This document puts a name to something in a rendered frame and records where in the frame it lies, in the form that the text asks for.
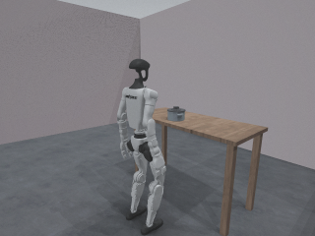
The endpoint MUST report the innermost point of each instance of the lid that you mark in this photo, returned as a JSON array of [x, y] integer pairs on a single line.
[[176, 110]]

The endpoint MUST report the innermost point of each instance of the left robot hand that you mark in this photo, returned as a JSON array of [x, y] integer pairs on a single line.
[[123, 145]]

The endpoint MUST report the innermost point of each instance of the right robot hand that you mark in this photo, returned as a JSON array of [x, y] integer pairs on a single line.
[[159, 163]]

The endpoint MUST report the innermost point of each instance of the robot torso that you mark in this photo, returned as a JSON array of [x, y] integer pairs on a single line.
[[135, 105]]

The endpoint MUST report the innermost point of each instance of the table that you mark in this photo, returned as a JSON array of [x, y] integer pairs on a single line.
[[232, 133]]

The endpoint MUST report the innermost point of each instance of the pot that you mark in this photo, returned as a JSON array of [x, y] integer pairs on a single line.
[[176, 116]]

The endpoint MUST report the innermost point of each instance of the left robot upper arm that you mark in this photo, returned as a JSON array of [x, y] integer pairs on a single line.
[[121, 114]]

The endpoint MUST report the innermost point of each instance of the right robot upper arm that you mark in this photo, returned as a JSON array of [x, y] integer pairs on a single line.
[[151, 97]]

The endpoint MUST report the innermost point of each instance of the robot head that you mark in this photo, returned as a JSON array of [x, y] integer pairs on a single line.
[[139, 65]]

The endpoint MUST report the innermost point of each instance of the right robot forearm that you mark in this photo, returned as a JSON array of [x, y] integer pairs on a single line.
[[152, 139]]

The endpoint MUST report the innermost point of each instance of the left robot forearm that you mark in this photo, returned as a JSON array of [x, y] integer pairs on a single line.
[[123, 130]]

